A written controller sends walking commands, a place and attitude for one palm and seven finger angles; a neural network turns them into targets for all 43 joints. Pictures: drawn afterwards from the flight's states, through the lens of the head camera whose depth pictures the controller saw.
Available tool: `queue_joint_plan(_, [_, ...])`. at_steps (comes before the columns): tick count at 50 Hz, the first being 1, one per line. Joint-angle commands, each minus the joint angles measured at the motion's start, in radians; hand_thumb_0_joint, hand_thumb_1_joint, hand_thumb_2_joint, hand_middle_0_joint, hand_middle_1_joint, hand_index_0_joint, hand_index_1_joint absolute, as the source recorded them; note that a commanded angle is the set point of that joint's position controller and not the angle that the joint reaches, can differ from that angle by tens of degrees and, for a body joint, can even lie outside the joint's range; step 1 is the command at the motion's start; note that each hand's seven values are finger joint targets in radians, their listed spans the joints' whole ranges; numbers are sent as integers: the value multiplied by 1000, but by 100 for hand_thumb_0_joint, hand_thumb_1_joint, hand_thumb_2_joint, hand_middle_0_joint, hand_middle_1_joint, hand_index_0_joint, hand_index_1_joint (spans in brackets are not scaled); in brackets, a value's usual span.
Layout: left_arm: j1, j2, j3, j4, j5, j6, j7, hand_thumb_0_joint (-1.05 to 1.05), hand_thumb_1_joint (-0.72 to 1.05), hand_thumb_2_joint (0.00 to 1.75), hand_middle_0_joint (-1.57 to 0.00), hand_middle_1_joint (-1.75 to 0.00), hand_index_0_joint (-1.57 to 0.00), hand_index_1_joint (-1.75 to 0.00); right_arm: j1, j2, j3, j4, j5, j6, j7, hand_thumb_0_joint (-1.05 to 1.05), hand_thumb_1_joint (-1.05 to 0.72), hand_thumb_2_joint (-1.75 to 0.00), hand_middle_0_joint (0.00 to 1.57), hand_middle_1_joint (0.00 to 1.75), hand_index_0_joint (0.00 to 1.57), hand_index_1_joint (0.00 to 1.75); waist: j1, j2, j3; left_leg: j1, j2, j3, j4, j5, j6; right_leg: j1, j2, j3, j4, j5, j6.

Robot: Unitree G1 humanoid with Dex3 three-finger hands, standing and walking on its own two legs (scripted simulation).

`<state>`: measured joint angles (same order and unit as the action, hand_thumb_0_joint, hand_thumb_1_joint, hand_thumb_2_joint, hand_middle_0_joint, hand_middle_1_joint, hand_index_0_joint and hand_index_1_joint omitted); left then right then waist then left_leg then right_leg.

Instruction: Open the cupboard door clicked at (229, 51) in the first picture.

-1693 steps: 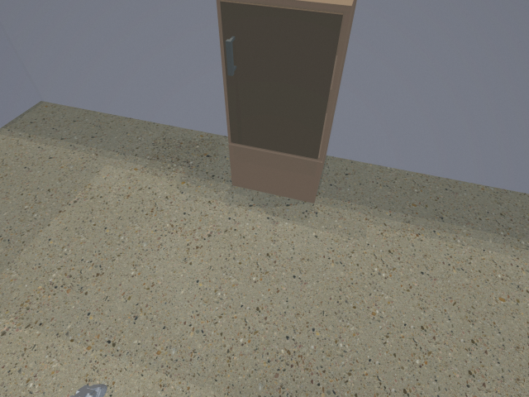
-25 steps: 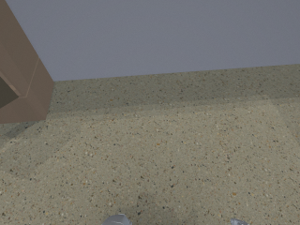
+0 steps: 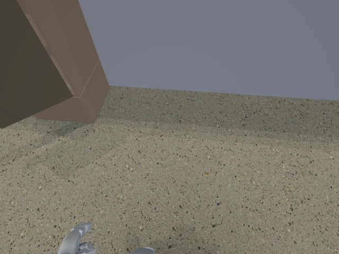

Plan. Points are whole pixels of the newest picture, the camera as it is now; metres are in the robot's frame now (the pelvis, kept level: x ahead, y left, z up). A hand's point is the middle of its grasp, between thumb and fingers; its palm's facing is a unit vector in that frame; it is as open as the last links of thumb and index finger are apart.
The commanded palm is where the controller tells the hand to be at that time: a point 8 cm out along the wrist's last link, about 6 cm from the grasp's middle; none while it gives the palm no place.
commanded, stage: turn to face it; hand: left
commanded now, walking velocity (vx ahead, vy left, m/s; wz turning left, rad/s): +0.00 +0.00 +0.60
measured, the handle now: out of the picture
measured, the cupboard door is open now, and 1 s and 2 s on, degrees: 42 42 42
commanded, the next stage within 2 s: take the last steps up to it in 0.92 s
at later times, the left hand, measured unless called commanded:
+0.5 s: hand out of the picture +0.00 +0.25 -0.17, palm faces +0.35 -0.90 -0.26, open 7.4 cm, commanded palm none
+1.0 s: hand out of the picture +0.01 +0.17 -0.15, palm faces +0.54 -0.81 -0.24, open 7.3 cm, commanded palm none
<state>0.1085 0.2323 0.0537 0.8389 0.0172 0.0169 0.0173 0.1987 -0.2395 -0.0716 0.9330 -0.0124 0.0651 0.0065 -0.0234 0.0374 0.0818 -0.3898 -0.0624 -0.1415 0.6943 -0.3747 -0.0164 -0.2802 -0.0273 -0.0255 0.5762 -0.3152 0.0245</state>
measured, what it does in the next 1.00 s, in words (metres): steps on the spot, turning left: left foot, then right foot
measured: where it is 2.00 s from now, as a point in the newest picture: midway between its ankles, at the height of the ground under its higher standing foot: (141, 246)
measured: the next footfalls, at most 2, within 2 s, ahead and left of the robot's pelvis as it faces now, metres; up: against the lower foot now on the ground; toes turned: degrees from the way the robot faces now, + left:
left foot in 0.34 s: +0.05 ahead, +0.12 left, +0.00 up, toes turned +19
right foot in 0.78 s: +0.12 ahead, -0.11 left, +0.00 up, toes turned +25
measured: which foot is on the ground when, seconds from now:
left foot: up 0.00-0.32, down 0.34-0.78, up 0.80-1.00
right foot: down 0.00-0.34, up 0.36-0.76, down 0.78-1.00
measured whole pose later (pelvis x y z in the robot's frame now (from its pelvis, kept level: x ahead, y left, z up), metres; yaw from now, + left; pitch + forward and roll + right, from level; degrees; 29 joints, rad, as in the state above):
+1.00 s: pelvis +0.05 -0.02 +0.01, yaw +32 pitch +0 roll +2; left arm 0.23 0.16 0.03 0.91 0.02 0.01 0.03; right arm 0.18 -0.24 -0.07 0.98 -0.01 0.08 0.01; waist -0.01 0.00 0.08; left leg -0.46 -0.01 0.00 1.04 -0.45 -0.05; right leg -0.19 -0.08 -0.11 0.50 -0.31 0.00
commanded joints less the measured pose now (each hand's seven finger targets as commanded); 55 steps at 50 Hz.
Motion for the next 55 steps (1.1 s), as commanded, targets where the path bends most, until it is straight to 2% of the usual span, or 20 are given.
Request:
queue_joint_plan(1, [76, 156, 33, -43, 1, -27, 24, 0, 90, 90, -20, -30, -20, -30, -46, -117, -41, -93, -8, -19, 1, 0, -90, -90, 20, 30, 20, 30, 25, -251, -90, -223, 58, 50, 522, -156, -30, 163, -371, 234, -252, 430, -176])
queue_joint_plan(5, [103, 129, 28, -38, -3, -29, 21, 0, 90, 90, -20, -30, -20, -30, -90, -72, -20, -86, -2, -9, 16, 0, -90, -90, 20, 30, 20, 30, 29, -275, -77, -226, 77, 151, 419, -80, -59, 261, -277, 9, -175, 736, -125])
queue_joint_plan(12, [182, 190, 51, 1, 10, -24, 15, 0, 90, 90, -20, -30, -20, -30, -155, -45, 0, -104, 4, -22, 26, 0, -90, -90, 20, 30, 20, 30, 70, -276, -118, -52, 50, 255, 46, -62, -33, 291, -314, -56, -87, 766, -115])
queue_joint_plan(15, [149, 199, 57, -6, -2, -23, 7, 0, 90, 90, -20, -30, -20, -30, -55, -85, -10, -87, -3, -32, 19, 0, -90, -90, 20, 30, 20, 30, -1, -211, -153, 169, 28, 271, -171, 132, -4, 176, -301, -123, 73, 705, -56])
queue_joint_plan(16, [134, 180, 53, -19, -8, -19, 2, 0, 90, 90, -20, -30, -20, -30, 22, -145, -28, -70, -8, -38, 15, 0, -90, -90, 20, 30, 20, 30, -48, -85, -201, 361, 119, 168, -229, 332, 38, 18, -269, -158, 237, 508, -8])
queue_joint_plan(17, [108, 102, 32, -55, -14, -15, -6, 0, 90, 90, -20, -30, -20, -30, 106, -256, -59, -64, -14, -44, 10, 0, -90, -90, 20, 30, 20, 30, -90, 240, -243, 506, 417, -240, -263, 701, 189, -264, -113, -168, 495, -236, 65])
queue_joint_plan(18, [39, 105, 24, -84, -8, 2, 4, 0, 90, 90, -20, -30, -20, -30, 159, -298, -64, -42, -7, -34, -2, 0, -90, -90, 20, 30, 20, 30, -106, 202, -253, 460, 489, -307, -281, 829, 280, -311, -89, -32, 612, -380, 52])
queue_joint_plan(19, [20, 122, 28, -86, -3, 10, 9, 0, 90, 90, -20, -30, -20, -30, 121, -276, -56, -49, -9, -34, -8, 0, -90, -90, 20, 30, 20, 30, -84, 110, -207, 394, 476, -268, -313, 635, 280, -322, -109, 15, 642, -330, 45])
queue_joint_plan(22, [45, 116, 36, -30, 3, 20, -4, 0, 90, 90, -20, -30, -20, -30, -39, -201, -29, -94, -13, -45, -25, 0, -90, -90, 20, 30, 20, 30, -10, 156, -106, 188, 324, -148, -365, 355, 190, -272, -103, 44, 620, -142, 51])
queue_joint_plan(27, [72, 96, 33, -12, 3, 20, -9, 0, 90, 90, -20, -30, -20, -30, -28, -191, -25, -88, -12, -53, -24, 0, -90, -90, 20, 30, 20, 30, 9, 47, -137, 215, 286, -139, -367, 363, 190, -231, -62, 24, 473, -101, 55])
queue_joint_plan(33, [34, 82, 23, -36, -1, 14, -7, 0, 90, 90, -20, -30, -20, -30, -16, -186, -32, -75, -18, -41, -18, 0, -90, -90, 20, 30, 20, 30, -3, 146, -122, 173, 255, -175, -340, 367, 182, -120, -7, -4, 243, -128, 47])
queue_joint_plan(37, [142, 101, 31, -6, -8, -7, 2, 0, 90, 90, -20, -30, -20, -30, -51, -165, -32, -82, -4, -38, -18, 0, -90, -90, 20, 30, 20, 30, 57, 75, -156, 48, 194, -165, -220, 401, 123, 164, 13, -7, -107, 80, 32])
queue_joint_plan(38, [176, 154, 43, 2, 0, -19, 10, 0, 90, 90, -20, -30, -20, -30, -46, -115, -26, -89, 4, -39, -13, 0, -90, -90, 20, 30, 20, 30, 74, -78, -176, -82, 117, -98, -98, 227, 67, 306, -128, 131, -239, 93, -1])
queue_joint_plan(39, [184, 228, 58, 2, 12, -24, 15, 0, 90, 90, -20, -30, -20, -30, -53, -56, -17, -110, 7, -40, -12, 0, -90, -90, 20, 30, 20, 30, 79, -343, -145, -216, -29, 95, 129, -141, -11, 314, -383, 385, -295, 214, -121])
queue_joint_plan(40, [182, 230, 49, -4, 6, -23, 16, 0, 90, 90, -20, -30, -20, -30, -67, -101, -23, -109, -1, -34, -9, 0, -90, -90, 20, 30, 20, 30, 84, -299, -131, -183, 14, 68, 341, -250, -6, 176, -463, 391, -299, 301, -198])
queue_joint_plan(41, [131, 195, 37, -17, 4, -21, 12, 0, 90, 90, -20, -30, -20, -30, -46, -85, -20, -102, -6, -31, -1, 0, -90, -90, 20, 30, 20, 30, 49, -205, -98, -175, 28, 65, 426, -181, -4, 130, -393, 279, -279, 305, -201])
queue_joint_plan(42, [90, 148, 35, -19, 3, -23, 20, 0, 90, 90, -20, -30, -20, -30, -40, -76, -27, -73, -5, -18, -3, 0, -90, -90, 20, 30, 20, 30, 26, -284, -104, -188, 45, 71, 482, -149, -13, 139, -345, 254, -266, 369, -177])
queue_joint_plan(45, [109, 105, 17, -8, -4, -34, 16, 0, 90, 90, -20, -30, -20, -30, -37, -63, -15, -43, -4, -11, 2, 0, -90, -90, 20, 30, 20, 30, 18, -253, -76, -191, 61, 110, 478, -54, -37, 177, -259, 85, -218, 597, -140])
queue_joint_plan(51, [215, 140, 33, 52, 10, -37, 17, 0, 90, 90, -20, -30, -20, -30, -105, -12, 10, -31, 5, -24, 1, 0, -90, -90, 20, 30, 20, 30, 68, -212, -104, -60, 48, 195, 123, -94, -36, 254, -283, 58, -166, 706, -161])
queue_joint_plan(55, [209, 168, 45, 81, 8, -37, 4, 0, 90, 90, -20, -30, -20, -30, -71, -24, 17, -20, -1, -43, 3, 0, -90, -90, 20, 30, 20, 30, 55, -233, -86, 83, 38, 234, -93, -5, -16, 180, -304, 65, -172, 397, -128])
